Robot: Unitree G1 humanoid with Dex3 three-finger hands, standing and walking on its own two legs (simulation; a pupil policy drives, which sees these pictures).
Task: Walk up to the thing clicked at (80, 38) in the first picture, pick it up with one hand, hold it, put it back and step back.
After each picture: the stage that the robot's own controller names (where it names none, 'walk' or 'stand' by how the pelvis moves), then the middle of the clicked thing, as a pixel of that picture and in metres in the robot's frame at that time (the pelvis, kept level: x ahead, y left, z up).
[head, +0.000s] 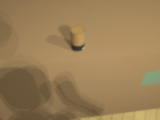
stand; (77, 39) +0.63 +0.04 +0.00
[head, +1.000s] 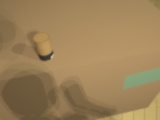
rise first; (44, 47) +0.53 +0.19 +0.02
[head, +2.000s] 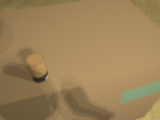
stand; (38, 68) +0.45 +0.19 +0.00
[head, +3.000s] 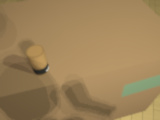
stand; (38, 60) +0.47 +0.19 +0.01
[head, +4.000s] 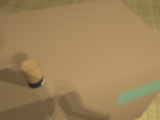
stand; (33, 74) +0.43 +0.20 +0.00
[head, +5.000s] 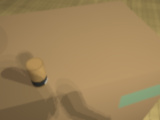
stand; (37, 73) +0.44 +0.19 -0.01
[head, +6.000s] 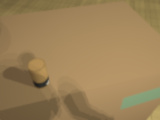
stand; (39, 74) +0.43 +0.19 -0.01
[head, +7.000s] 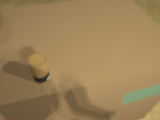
rise first; (39, 68) +0.44 +0.18 +0.00
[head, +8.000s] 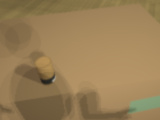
rise first; (45, 71) +0.45 +0.20 +0.00
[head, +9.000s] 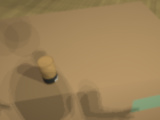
go down; (48, 70) +0.45 +0.19 +0.00
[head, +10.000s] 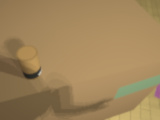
go down; (30, 63) +0.44 +0.18 +0.03
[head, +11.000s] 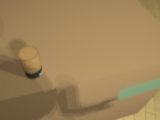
approach; (31, 63) +0.44 +0.18 +0.03
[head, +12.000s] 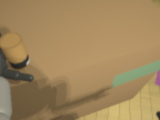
close; (15, 52) +0.45 +0.20 +0.06
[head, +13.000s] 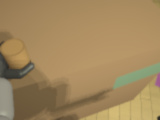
lift; (18, 58) +0.42 +0.19 +0.07
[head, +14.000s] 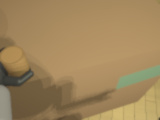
lift; (17, 66) +0.40 +0.20 +0.07
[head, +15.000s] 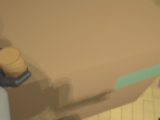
lift; (14, 66) +0.40 +0.20 +0.07
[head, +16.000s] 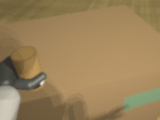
lift; (29, 69) +0.33 +0.16 +0.17
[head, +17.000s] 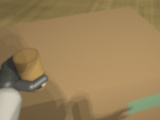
hold; (31, 70) +0.33 +0.16 +0.17
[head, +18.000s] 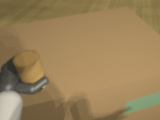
hold; (31, 72) +0.32 +0.16 +0.17
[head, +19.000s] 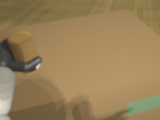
crouch; (25, 53) +0.37 +0.17 +0.21
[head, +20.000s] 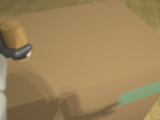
lower; (17, 41) +0.44 +0.20 +0.18
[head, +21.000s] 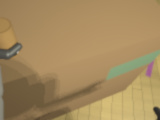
lower; (4, 39) +0.48 +0.20 +0.08
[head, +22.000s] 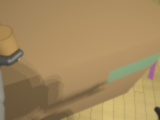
lower; (6, 46) +0.47 +0.20 +0.07
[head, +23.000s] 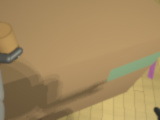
lower; (6, 43) +0.47 +0.20 +0.08
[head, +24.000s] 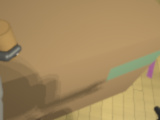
lower; (4, 41) +0.48 +0.21 +0.08
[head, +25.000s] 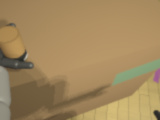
withdraw; (13, 47) +0.46 +0.20 +0.07
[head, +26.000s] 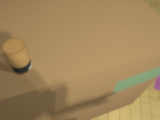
sink last; (18, 57) +0.44 +0.20 +0.05
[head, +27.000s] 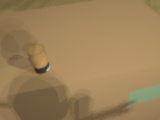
stand; (39, 60) +0.48 +0.21 +0.05
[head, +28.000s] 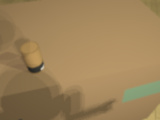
stand; (33, 58) +0.47 +0.21 +0.05
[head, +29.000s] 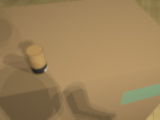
stand; (37, 60) +0.48 +0.20 +0.02
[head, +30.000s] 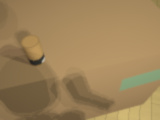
walk; (34, 51) +0.49 +0.20 +0.01
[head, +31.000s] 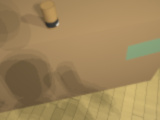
walk; (50, 15) +0.69 +0.17 +0.02
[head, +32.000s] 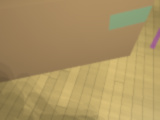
walk; out of the picture +1.00 +0.19 +0.02
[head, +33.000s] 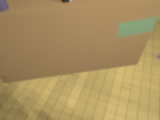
stand; out of the picture +1.09 +0.14 +0.01
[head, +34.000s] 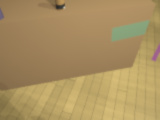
stand; (59, 0) +1.08 +0.15 -0.01
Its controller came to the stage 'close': yes
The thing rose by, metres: 0.21
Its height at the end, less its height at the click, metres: +0.00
